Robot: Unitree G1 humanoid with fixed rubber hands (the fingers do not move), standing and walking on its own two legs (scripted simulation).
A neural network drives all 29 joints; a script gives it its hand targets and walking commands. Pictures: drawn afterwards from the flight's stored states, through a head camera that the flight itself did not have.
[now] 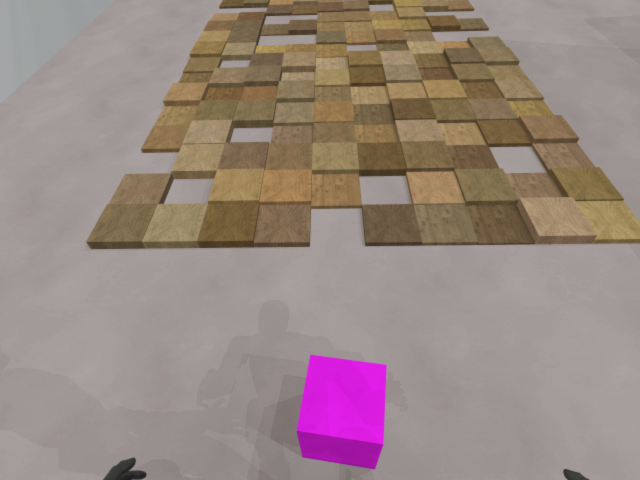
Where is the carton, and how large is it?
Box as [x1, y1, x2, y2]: [297, 355, 386, 468]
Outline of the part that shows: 310,355 297,426 297,434 302,456 374,468 383,441 386,365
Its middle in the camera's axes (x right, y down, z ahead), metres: +0.06 +0.48 +1.09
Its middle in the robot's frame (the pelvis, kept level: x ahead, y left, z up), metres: +0.43 -0.01 -0.66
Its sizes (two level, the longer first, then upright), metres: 0.210 0.200 0.250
